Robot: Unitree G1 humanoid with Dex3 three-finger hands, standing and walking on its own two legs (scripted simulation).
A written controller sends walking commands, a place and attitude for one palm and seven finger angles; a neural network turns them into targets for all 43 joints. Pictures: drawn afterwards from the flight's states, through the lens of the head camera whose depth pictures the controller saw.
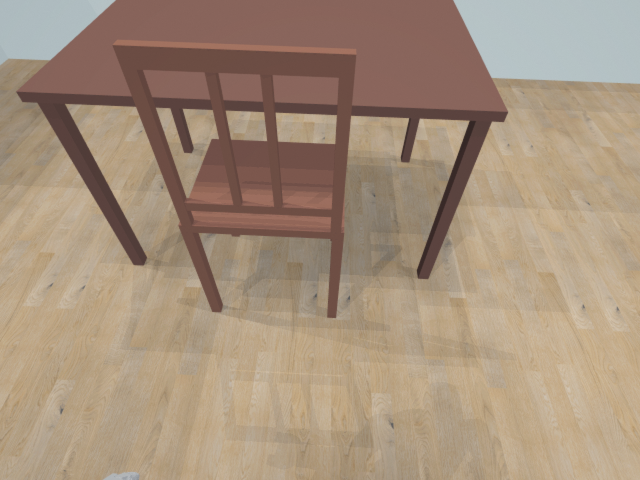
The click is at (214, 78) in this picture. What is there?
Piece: chair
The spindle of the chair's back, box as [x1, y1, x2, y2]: [205, 72, 242, 205]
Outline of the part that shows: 205,72 233,204 240,205 242,200 218,74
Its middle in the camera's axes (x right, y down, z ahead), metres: -0.21 -0.20 +0.85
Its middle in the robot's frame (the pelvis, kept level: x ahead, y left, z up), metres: +0.76 +0.25 -0.04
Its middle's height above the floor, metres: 0.72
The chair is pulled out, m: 0.00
